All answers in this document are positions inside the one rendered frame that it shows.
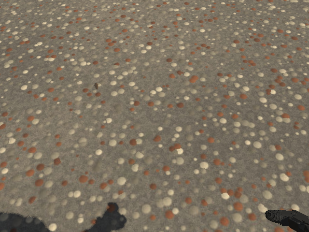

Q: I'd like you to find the right robot hand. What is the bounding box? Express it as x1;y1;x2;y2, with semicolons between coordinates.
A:
265;210;309;232

